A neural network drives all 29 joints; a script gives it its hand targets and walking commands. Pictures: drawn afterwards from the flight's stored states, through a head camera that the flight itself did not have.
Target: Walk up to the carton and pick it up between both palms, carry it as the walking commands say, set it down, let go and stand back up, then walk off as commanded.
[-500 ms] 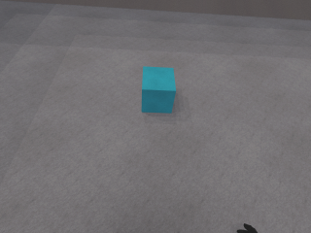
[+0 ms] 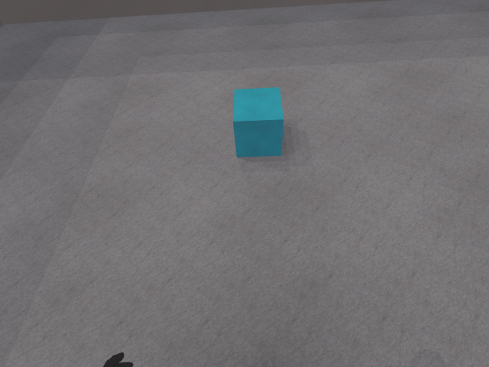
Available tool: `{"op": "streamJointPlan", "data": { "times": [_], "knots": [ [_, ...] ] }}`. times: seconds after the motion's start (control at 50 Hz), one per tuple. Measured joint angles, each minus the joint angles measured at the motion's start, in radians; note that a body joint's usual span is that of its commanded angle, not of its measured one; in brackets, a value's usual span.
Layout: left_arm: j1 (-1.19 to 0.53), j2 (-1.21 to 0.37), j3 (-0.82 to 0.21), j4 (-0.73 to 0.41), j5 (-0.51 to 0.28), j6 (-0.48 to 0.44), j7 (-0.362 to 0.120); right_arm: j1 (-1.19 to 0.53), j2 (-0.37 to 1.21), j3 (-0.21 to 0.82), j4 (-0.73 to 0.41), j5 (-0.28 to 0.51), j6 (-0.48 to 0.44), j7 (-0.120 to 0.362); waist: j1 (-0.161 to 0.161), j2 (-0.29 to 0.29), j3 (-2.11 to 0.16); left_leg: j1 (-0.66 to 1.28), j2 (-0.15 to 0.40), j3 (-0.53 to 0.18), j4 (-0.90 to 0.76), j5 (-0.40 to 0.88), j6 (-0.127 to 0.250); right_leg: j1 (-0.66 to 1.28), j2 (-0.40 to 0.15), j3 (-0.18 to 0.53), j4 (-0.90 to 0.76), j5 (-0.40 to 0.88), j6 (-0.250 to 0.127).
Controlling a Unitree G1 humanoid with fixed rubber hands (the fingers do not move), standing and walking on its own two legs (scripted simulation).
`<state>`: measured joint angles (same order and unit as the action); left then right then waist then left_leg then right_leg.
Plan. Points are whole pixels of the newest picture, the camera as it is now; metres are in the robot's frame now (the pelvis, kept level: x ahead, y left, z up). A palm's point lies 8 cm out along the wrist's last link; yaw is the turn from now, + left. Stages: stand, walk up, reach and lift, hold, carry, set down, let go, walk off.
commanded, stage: walk off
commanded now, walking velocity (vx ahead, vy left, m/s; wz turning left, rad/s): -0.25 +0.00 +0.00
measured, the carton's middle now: (257, 122) +1.46 -0.03 -0.65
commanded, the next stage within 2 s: stand in 0.82 s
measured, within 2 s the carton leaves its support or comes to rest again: neither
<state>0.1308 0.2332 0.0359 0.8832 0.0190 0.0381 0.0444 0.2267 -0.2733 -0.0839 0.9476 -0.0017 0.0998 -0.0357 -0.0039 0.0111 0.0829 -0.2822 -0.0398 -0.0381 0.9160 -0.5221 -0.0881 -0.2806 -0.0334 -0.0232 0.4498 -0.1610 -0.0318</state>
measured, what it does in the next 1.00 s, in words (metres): walks backwards: left foot, then right foot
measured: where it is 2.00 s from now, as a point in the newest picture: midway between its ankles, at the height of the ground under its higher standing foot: outside the picture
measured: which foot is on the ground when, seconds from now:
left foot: up 0.00-0.10, down 0.12-0.60, up 0.62-1.00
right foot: down 0.00-0.12, up 0.14-0.58, down 0.60-1.00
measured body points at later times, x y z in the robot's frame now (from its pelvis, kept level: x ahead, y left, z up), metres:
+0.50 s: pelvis -0.16 +0.03 +0.00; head -0.12 +0.05 +0.45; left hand -0.11 +0.31 -0.15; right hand -0.05 -0.24 -0.12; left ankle -0.09 +0.13 -0.74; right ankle -0.24 -0.11 -0.69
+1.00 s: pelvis -0.31 +0.00 +0.00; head -0.28 -0.01 +0.45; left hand -0.21 +0.27 -0.12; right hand -0.26 -0.27 -0.15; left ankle -0.39 +0.14 -0.70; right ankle -0.25 -0.10 -0.74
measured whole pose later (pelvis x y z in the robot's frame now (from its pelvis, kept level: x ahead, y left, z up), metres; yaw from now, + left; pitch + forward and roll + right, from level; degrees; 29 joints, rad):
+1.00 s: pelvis -0.31 +0.00 +0.00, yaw +0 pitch -1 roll +2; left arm 0.16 0.23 0.03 0.89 0.03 0.04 0.03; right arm 0.24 -0.27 -0.08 0.95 0.00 0.09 -0.03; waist 0.01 0.00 0.06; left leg -0.21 -0.02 -0.01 0.76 -0.51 -0.07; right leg -0.29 -0.03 -0.03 0.44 -0.14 -0.03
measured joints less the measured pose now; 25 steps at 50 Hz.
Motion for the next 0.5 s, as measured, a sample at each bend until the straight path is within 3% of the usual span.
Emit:
{"op": "streamJointPlan", "data": {
  "times": [0.06,0.12,0.14,0.18,0.2,0.26,0.32,0.42,0.5],
  "knots": [
    [0.008,0.011,0.008,0.020,0.006,0.008,-0.008,-0.023,0.015,0.007,-0.009,0.009,-0.007,0.001,0.010,-0.022,0.006,0.066,0.015,0.029,-0.177,0.018,0.026,-0.031,-0.001,-0.004,-0.006,0.037,0.009],
    [0.032,0.026,0.020,0.040,0.001,0.020,-0.014,-0.024,0.021,0.013,-0.014,0.009,-0.025,0.004,0.014,-0.037,0.000,0.146,0.028,0.050,-0.425,0.157,0.059,-0.073,0.003,-0.010,0.004,0.069,0.029],
    [0.042,0.034,0.026,0.048,-0.001,0.022,-0.017,-0.021,0.027,0.014,-0.011,0.004,-0.031,0.004,0.018,-0.052,0.005,0.149,0.022,0.056,-0.452,0.192,0.077,-0.097,-0.004,-0.005,0.045,0.020,0.036],
    [0.068,0.041,0.037,0.062,0.002,0.039,-0.012,-0.008,0.035,0.021,-0.016,-0.011,-0.032,0.007,0.015,-0.055,-0.003,0.119,0.032,0.056,-0.428,0.212,0.108,-0.167,0.036,0.050,0.248,-0.216,0.043],
    [0.078,0.044,0.042,0.066,0.001,0.046,-0.013,-0.003,0.039,0.025,-0.019,-0.017,-0.032,0.006,0.014,-0.052,-0.006,0.112,0.042,0.054,-0.428,0.220,0.115,-0.201,0.067,0.086,0.377,-0.266,0.039],
    [0.101,0.056,0.054,0.075,0.002,0.047,-0.020,-0.014,0.044,0.034,-0.033,-0.022,-0.030,0.002,0.022,-0.054,-0.009,0.095,0.059,0.055,-0.446,0.255,0.118,-0.248,0.124,0.138,0.687,-0.276,0.046],
    [0.124,0.063,0.063,0.086,0.006,0.048,-0.020,-0.051,0.047,0.039,-0.058,-0.013,-0.037,-0.002,0.023,-0.057,-0.010,0.071,0.065,0.059,-0.452,0.285,0.122,-0.220,0.134,0.144,0.831,-0.265,0.082],
    [0.122,0.056,0.062,0.078,-0.007,0.059,-0.011,-0.096,0.048,0.049,-0.077,-0.009,-0.060,-0.011,0.017,-0.043,-0.003,0.026,0.075,0.063,-0.463,0.336,0.122,-0.086,0.108,0.112,0.670,-0.311,0.122],
    [0.096,0.036,0.050,0.058,-0.021,0.061,-0.007,-0.099,0.039,0.047,-0.065,-0.020,-0.059,-0.004,0.004,-0.018,0.003,-0.012,0.078,0.066,-0.472,0.382,0.115,0.019,0.071,0.054,0.423,-0.366,0.107]
  ]
}}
